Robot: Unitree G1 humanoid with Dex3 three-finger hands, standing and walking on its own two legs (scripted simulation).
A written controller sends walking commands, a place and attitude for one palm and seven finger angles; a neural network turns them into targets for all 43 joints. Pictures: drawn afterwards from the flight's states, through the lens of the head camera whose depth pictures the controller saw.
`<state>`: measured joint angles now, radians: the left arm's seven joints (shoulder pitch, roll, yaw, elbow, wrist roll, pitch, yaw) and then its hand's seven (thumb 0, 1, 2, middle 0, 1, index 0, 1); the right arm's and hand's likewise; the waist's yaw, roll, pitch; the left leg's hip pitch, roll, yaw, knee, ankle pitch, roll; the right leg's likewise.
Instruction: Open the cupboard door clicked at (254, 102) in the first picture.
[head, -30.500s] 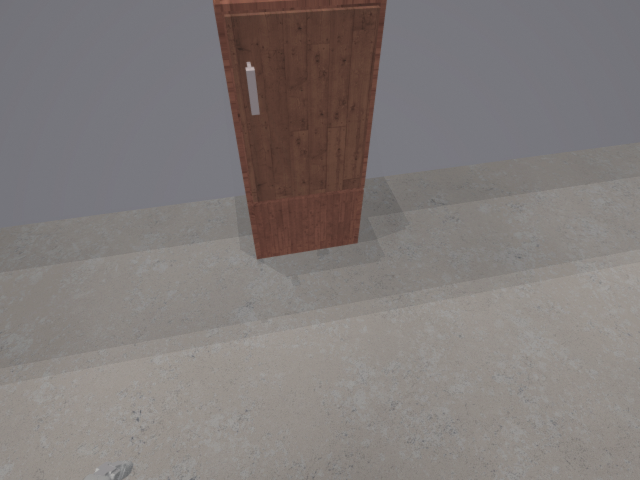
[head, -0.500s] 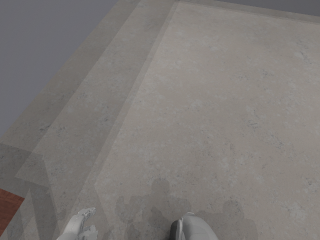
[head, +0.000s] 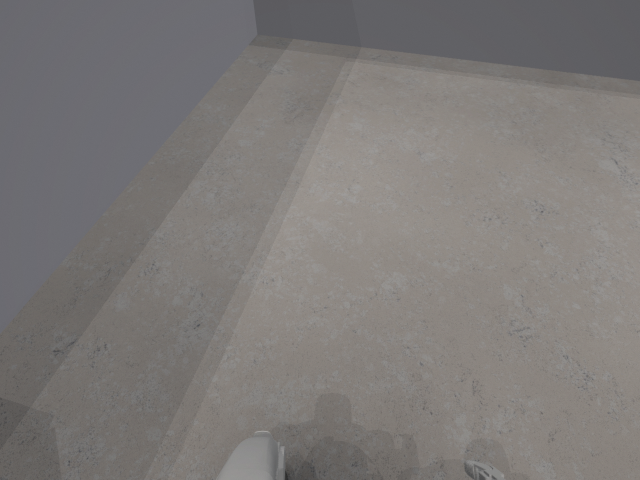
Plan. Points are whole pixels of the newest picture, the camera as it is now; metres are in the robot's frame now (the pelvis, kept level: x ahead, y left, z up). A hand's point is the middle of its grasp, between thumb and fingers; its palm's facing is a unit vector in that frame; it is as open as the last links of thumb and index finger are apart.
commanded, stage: walk to a spot facing it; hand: left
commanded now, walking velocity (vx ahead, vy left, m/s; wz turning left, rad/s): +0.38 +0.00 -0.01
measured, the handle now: out of the picture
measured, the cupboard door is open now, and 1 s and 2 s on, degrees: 46 46 46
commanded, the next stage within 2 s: turn to face it in 0.64 s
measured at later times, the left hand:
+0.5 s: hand (223, 334) +0.36 +0.21 -0.16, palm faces -0.08 -0.98 -0.19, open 7.3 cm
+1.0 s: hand (279, 264) +0.52 +0.14 -0.17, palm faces -0.02 -0.98 -0.19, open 7.2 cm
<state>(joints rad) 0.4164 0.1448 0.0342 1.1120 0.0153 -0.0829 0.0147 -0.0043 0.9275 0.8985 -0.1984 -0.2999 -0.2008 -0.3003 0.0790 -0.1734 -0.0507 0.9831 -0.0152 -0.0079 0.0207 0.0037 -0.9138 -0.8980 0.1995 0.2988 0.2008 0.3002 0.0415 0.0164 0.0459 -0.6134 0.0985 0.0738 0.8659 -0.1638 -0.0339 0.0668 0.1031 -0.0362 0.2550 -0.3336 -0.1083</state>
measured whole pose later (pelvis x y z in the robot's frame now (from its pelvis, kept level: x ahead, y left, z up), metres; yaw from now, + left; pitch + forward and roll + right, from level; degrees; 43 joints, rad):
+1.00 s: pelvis +0.47 -0.04 +0.00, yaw -2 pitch -1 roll -1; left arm 0.23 0.18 0.04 1.06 0.02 -0.05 0.02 -0.02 0.95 0.90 -0.20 -0.30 -0.20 -0.30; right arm 0.18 -0.19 -0.05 1.03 -0.01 0.00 0.00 0.01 -0.94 -0.90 0.20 0.30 0.20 0.30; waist -0.03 -0.01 0.07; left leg -0.54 0.09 0.10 0.83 -0.26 -0.04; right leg -0.06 0.02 -0.20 0.40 -0.33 -0.06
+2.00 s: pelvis +0.58 -0.08 -0.02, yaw +33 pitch +1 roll +1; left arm 0.30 0.23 0.05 0.93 0.02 0.01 0.01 0.00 0.91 0.90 -0.20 -0.30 -0.21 -0.30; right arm 0.06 -0.26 -0.06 0.90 -0.02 0.05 0.03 0.01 -0.91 -0.90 0.20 0.30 0.20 0.30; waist 0.02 -0.05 0.12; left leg -0.32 -0.01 0.12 0.61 -0.29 0.00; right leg -0.19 -0.15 -0.27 0.70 -0.46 0.02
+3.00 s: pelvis +0.60 -0.08 +0.00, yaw +68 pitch +1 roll -1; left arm 0.18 0.28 0.07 0.92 0.02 0.07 0.01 0.01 0.92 0.90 -0.20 -0.30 -0.20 -0.30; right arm 0.10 -0.23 -0.05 0.88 -0.02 0.02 0.00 0.00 -0.91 -0.90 0.20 0.30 0.20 0.30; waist 0.01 -0.05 0.11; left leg -0.31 -0.02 0.03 0.58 -0.28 0.06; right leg -0.48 -0.10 -0.04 1.16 -0.46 0.08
